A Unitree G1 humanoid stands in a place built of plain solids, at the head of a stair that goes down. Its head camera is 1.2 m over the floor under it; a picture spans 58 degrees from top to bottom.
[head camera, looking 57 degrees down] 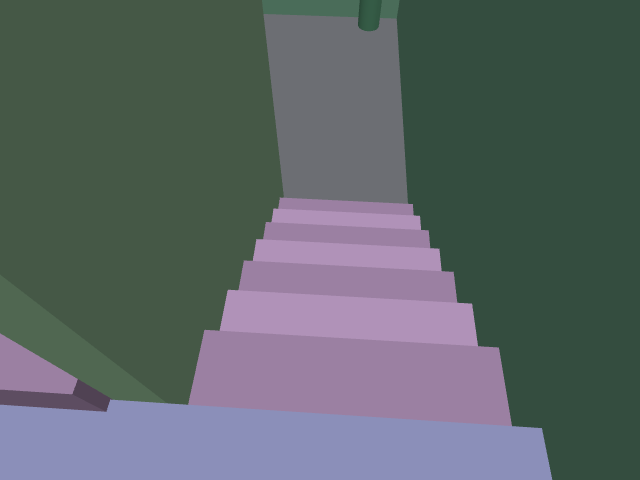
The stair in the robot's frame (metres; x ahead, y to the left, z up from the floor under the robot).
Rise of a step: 0.19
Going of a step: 0.25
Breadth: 0.98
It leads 4 degrees to the right of straight ahead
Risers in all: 8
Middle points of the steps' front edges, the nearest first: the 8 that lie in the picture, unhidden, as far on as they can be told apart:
0.23 -0.08 0.00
0.51 -0.10 -0.19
0.75 -0.12 -0.38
1.00 -0.13 -0.56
1.24 -0.15 -0.75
1.49 -0.16 -0.94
1.73 -0.18 -1.13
1.98 -0.19 -1.32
